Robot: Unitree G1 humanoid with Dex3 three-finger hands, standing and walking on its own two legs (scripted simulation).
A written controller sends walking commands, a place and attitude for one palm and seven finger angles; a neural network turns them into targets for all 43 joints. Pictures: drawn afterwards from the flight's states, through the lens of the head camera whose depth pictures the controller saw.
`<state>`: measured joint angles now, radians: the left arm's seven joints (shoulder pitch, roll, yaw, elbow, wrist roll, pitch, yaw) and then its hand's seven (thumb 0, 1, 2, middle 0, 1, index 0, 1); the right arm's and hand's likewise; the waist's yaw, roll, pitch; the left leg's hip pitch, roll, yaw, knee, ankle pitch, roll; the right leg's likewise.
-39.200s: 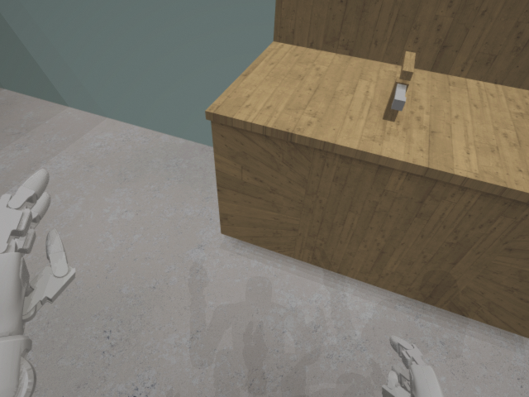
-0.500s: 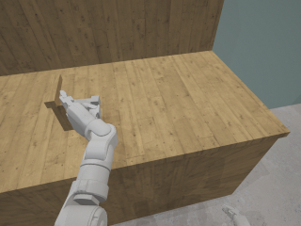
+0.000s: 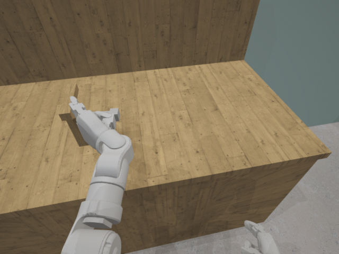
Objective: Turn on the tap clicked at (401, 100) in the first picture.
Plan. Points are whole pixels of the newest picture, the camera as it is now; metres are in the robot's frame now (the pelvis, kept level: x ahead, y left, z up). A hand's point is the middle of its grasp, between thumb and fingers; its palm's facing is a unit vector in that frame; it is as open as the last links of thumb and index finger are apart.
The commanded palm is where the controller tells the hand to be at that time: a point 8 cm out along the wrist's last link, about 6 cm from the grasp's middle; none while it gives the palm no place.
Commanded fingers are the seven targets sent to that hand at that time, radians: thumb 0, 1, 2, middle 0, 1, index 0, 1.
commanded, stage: lift the hand up off the lever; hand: left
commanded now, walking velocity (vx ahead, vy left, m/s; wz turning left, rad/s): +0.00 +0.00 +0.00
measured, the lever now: (114, 114) +0.47 +0.20 +0.07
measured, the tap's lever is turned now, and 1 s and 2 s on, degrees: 83 83 83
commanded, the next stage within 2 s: draw the hand back beside the body in 0.52 s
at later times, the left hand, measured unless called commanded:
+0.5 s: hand (108, 115) +0.38 +0.18 +0.16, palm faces +0.76 -0.64 -0.05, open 7.8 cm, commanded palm +0.33 +0.19 +0.15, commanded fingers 0.00 0.90 0.90 -0.15 -0.15 -0.15 -0.15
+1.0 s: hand (97, 148) +0.30 +0.19 +0.13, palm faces +0.24 -0.95 -0.22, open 7.7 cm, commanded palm +0.28 +0.21 +0.16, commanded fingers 0.00 0.90 0.90 -0.17 -0.21 -0.17 -0.21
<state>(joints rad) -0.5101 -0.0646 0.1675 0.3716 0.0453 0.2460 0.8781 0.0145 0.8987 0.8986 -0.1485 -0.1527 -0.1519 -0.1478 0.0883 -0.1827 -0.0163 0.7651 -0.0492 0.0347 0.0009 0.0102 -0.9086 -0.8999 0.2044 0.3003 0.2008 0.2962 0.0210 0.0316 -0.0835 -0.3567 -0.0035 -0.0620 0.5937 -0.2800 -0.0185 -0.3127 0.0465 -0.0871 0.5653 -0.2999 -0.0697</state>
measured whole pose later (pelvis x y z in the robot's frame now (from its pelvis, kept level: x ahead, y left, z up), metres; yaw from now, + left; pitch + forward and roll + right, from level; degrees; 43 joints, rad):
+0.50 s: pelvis +0.00 +0.00 +0.00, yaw +0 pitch +0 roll +0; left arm -0.51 -0.06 0.15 0.32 0.02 0.32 0.86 0.01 0.90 0.90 -0.15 -0.15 -0.15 -0.15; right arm 0.05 -0.18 -0.01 0.78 -0.04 0.03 0.00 0.01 -0.91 -0.90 0.20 0.30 0.20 0.30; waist 0.04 0.04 -0.07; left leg -0.30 0.00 -0.07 0.55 -0.26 -0.02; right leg -0.25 0.05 -0.09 0.51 -0.27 -0.07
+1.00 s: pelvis +0.01 +0.00 +0.01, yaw -3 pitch -4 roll +0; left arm 0.09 0.29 0.10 -0.09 -0.09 0.09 0.17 0.01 0.89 0.90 -0.17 -0.19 -0.17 -0.18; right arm 0.19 -0.23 0.01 0.61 0.02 0.05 -0.06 0.01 -0.91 -0.90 0.20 0.30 0.20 0.30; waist 0.01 0.02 0.00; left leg -0.11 0.02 -0.01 0.44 -0.25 -0.02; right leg -0.09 0.07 -0.03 0.41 -0.25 -0.07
